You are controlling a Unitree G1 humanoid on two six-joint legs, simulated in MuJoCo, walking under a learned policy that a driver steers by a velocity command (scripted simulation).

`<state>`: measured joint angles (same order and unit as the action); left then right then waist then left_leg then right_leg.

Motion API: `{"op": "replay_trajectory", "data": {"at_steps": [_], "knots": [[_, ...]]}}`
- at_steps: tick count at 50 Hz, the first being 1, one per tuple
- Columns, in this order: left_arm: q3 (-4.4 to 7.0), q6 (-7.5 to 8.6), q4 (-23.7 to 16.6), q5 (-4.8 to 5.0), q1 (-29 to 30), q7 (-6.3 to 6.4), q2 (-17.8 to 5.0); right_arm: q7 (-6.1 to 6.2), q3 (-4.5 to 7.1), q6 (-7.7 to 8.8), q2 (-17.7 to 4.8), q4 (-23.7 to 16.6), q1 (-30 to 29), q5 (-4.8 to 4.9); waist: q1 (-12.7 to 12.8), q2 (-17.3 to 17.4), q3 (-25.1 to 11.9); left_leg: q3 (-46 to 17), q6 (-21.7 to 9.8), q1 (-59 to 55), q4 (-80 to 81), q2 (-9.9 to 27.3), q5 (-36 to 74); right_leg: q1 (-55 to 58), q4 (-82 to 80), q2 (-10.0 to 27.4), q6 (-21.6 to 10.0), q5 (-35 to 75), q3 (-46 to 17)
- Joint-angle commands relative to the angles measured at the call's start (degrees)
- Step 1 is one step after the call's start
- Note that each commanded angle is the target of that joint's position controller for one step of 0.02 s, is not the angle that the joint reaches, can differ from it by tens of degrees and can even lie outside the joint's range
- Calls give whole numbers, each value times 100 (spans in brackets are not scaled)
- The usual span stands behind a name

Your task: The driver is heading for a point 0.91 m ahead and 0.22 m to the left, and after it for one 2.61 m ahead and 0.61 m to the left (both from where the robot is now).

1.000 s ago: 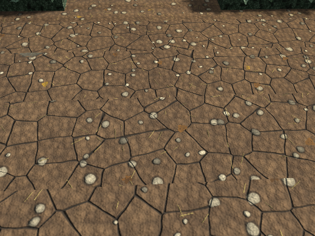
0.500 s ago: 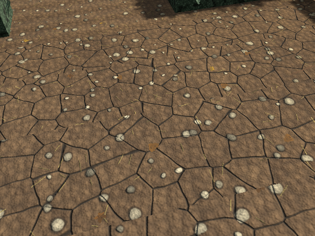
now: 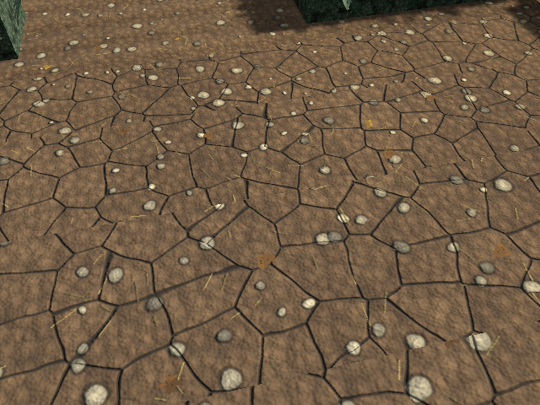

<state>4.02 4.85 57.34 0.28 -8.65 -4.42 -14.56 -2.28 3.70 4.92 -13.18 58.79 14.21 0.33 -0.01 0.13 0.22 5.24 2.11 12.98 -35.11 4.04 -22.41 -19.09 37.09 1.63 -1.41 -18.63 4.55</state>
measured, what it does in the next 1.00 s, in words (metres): walks ahead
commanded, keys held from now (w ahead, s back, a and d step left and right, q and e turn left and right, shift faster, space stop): no key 0.40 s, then w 0.58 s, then s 0.02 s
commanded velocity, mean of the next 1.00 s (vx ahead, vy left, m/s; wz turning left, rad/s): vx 0.19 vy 0.00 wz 0.00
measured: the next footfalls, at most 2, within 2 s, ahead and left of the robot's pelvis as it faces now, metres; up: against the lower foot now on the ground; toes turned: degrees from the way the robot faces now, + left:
left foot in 1.04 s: +0.41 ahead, +0.15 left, +0.00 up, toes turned +4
right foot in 1.42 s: +0.41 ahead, -0.05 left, +0.00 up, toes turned -1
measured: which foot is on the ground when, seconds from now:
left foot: down 0.00-0.64, up 0.66-1.00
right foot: down 0.00-1.00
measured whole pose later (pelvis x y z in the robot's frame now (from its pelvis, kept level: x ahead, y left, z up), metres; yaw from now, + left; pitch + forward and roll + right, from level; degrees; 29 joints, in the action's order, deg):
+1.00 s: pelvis +0.21 +0.03 -0.01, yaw +0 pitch +0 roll -1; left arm -0.1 5.3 66.9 -5.2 -35.1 -3.7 -5.7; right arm -2.9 1.5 3.9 -8.9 53.2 -0.8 -3.3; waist 5.6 -0.2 0.4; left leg 1.9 -5.5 32.9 -37.2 2.0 -3.9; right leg 11.7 14.3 1.3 0.5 -25.6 3.4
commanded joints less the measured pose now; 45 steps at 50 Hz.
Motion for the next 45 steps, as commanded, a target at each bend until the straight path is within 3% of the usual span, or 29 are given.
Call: {"op": "replay_trajectory", "data": {"at_steps": [1, 20, 22, 23, 25, 28, 29, 30, 31, 32, 33, 34, 35, 36, 37, 39, 40, 42, 43, 45], "knots": [[146, 51, -132, 7, -32, 37, -705, 4, 118, 43, -628, -85, 249, 2, 13, 23, -132, 44, -144, 362, 465, -15, 1238, 500, -533, 188, -217, 1558, -221], [114, 41, 308, -2, -137, 85, -596, -14, 106, 38, -644, 218, 257, -6, 19, 42, 39, 14, -226, 375, 401, -30, 1123, 461, -467, 119, -157, 1272, -106], [240, 5, 407, -123, -450, 161, -847, 51, 220, -3, -895, 322, 570, -151, 25, 107, 304, -154, -533, 540, 671, 40, -779, 306, -641, 122, -378, -888, -185], [265, 4, 408, -190, -470, 210, -823, 97, 247, -14, -885, 347, 686, -246, -4, 174, 648, -432, -787, 680, 905, 187, -1600, 23, -753, 166, -536, -1797, -344], [190, 48, 298, -265, -226, 291, -404, 197, 218, 40, -643, 339, 864, -352, -150, 307, 884, -1024, -1267, 375, 1262, 528, -1956, -405, -672, 167, -774, -1934, -482], [106, 134, 94, -269, 60, 385, 49, 296, 161, 102, -518, 362, 1079, -289, -258, 749, 775, -2041, -1761, -581, 1848, 1257, -1300, -695, 173, -106, -686, -707, -47], [113, 171, 53, -312, 30, 384, 63, 283, 119, 71, -515, 311, 936, -251, -166, 704, 829, -2082, -1808, -599, 1843, 1400, -961, -549, 221, -153, -687, -486, 60], [139, 195, 76, -316, -227, 384, 23, 259, 110, 28, -571, 237, 701, -244, 17, 569, 801, -1848, -1744, -303, 1674, 1305, -655, 3, 41, -205, -716, -407, 149], [182, 231, 190, -322, -720, 367, -35, 209, 121, -7, -661, 160, 408, -317, 293, 349, 686, -1389, -1609, 211, 1111, 964, -415, 864, -179, -235, -770, -156, 143], [243, 262, 397, -342, -1383, 363, -198, 141, 148, -13, -690, 47, 180, -437, 574, -256, 499, -679, -1339, 966, -181, 306, 28, 1732, -508, 35, -1023, 211, -524], [301, 301, 772, -437, -2756, 392, -540, 27, 74, 39, -337, -120, -217, -518, 1111, -1372, 184, 9, -813, 2628, -2387, -525, -269, 3410, -1361, 894, -1692, 876, -2545], [221, 292, 1017, -546, -4024, 359, -635, -70, 4, 197, -30, -221, -463, -431, 1561, -1348, 216, -883, -757, 4335, -3792, -723, -1524, 4545, -2081, 1924, -2218, 1513, -4157], [118, 283, 1087, -631, -3870, 324, -528, -48, 25, 350, -65, -457, -942, -297, 1387, -561, 965, -1679, -874, 5210, -4060, -468, -1067, 4418, -2247, 2337, -2157, 1425, -4210], [5, 262, 927, -579, -2983, 253, -232, 21, 96, 372, -310, -422, -1032, -273, 958, -96, 1153, -1524, -892, 4987, -4051, -160, -566, 3835, -2240, 2290, -1993, 1719, -3497], [-75, 219, 851, -498, -2517, 210, -23, 78, 123, 310, -286, -367, -787, -363, 628, -57, 1013, -1300, -980, 4423, -3831, -13, -328, 3306, -2316, 2096, -1878, 1872, -2782], [-244, 107, 752, -477, -2127, 272, 374, 69, -9, 99, 298, -260, -342, -562, 124, -51, 1065, -1082, -1076, 3359, -3118, 201, 694, 2117, -2703, 1537, -1483, 1853, -1765], [-300, 97, 631, -457, -1926, 279, 465, -3, -54, 9, 389, -278, -377, -549, 15, -176, 1097, -878, -1047, 2922, -2636, 218, 1260, 1581, -2960, 1271, -1287, 1610, -1332], [-344, 135, 464, -491, -1561, 202, 331, -116, -143, -101, 394, -493, -778, -426, -48, -309, 1059, -432, -895, 1667, -1471, 56, 1879, 335, -3169, 784, -1085, 1310, -616], [-331, 146, 524, -489, -1769, 154, 185, -145, -175, -116, 353, -590, -1007, -387, 30, -426, 952, -345, -775, 1369, -1314, -29, 1924, 155, -3209, 848, -1128, 1326, -596], [-333, 185, 700, -529, -2327, 79, 111, -111, -180, -109, 155, -697, -1372, -365, 171, -419, 1052, -446, -711, 1673, -788, -28, 2283, 677, -3170, 1163, -1206, 1606, -715]]}}
Velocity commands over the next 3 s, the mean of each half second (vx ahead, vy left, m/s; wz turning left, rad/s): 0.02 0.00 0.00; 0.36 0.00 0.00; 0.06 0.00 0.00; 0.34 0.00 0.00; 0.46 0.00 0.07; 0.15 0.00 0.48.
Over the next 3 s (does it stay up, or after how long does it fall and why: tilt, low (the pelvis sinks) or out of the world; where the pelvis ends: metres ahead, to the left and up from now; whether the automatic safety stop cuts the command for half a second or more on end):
stays up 0.94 0.14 -0.15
